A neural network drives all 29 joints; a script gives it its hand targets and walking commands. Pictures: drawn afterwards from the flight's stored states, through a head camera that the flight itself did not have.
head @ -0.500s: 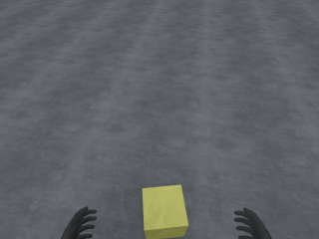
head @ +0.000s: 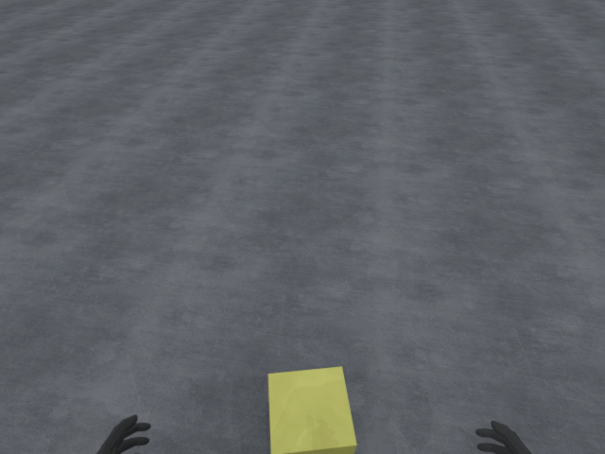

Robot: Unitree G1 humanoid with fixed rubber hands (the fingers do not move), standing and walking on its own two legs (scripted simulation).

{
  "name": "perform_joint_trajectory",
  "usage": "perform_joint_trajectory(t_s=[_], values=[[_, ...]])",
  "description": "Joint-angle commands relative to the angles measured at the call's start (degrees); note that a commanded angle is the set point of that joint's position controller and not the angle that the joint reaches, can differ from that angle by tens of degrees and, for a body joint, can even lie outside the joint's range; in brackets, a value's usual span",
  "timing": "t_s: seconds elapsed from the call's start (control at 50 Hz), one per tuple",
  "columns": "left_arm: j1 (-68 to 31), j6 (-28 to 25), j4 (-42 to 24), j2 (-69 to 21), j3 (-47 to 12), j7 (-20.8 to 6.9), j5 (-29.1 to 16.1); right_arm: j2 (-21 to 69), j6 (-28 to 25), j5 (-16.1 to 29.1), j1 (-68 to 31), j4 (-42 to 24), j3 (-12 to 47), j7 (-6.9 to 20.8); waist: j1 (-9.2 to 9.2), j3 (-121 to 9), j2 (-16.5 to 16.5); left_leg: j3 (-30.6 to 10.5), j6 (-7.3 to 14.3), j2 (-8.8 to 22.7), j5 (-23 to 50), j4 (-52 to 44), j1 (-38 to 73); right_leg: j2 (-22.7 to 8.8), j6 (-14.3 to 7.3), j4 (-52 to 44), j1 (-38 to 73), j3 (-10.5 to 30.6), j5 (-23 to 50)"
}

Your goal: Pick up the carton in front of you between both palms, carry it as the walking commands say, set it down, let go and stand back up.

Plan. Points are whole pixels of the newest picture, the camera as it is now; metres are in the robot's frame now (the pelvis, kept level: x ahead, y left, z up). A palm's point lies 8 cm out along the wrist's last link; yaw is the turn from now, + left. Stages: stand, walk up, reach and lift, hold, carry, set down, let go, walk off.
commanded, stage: stand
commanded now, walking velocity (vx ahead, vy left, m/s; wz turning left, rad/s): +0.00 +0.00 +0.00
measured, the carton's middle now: (308, 423) +0.39 -0.01 -0.64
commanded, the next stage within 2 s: none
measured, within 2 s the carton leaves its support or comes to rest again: neither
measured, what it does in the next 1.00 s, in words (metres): stands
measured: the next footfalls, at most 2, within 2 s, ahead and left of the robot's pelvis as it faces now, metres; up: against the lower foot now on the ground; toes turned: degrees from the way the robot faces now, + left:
none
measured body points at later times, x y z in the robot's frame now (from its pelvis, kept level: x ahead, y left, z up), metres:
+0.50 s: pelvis -0.01 +0.00 +0.00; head -0.01 +0.01 +0.45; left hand +0.11 +0.28 -0.11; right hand +0.11 -0.28 -0.10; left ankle -0.04 +0.12 -0.73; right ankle +0.00 -0.13 -0.73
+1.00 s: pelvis -0.02 +0.00 +0.01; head -0.03 +0.00 +0.46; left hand +0.08 +0.29 -0.11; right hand +0.08 -0.29 -0.11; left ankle -0.04 +0.12 -0.73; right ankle +0.00 -0.13 -0.73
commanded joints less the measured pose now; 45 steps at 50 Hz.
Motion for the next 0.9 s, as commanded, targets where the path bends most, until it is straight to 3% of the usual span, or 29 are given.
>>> perform_joint_trajectory(t_s=[0.0, 0.28, 0.88], values=[[-2.5, -2.5, -2.2, 6.8, 1.7, 0.5, 0.3, -6.8, -1.8, -0.1, -2.0, -2.8, -1.9, -0.5, -0.06, -1.6, -0.5, -0.8, -0.1, 2.2, 13.4, -4.9, -4.4, -2.8, -0.5, -4.2, 2.4, 2.0, 11.3], [-0.6, -3.4, 3.8, 8.4, 0.9, 1.7, 0.3, -9.0, -2.2, 0.1, -0.3, 1.9, -1.3, -2.0, 0.15, -1.4, -0.3, -2.3, 0.1, 3.4, 15.7, -5.5, -3.7, -3.6, -0.8, -3.7, 3.3, 3.0, 13.8], [-0.7, -3.6, 12.2, 10.6, -0.4, 1.7, -0.6, -10.6, -2.2, 0.8, -1.9, 10.4, 0.6, -2.4, 0.3, 1.1, -0.7, -3.7, 0.8, 4.7, 9.0, -10.4, -3.2, -5.3, -0.9, -8.0, 3.4, 5.1, 9.6]])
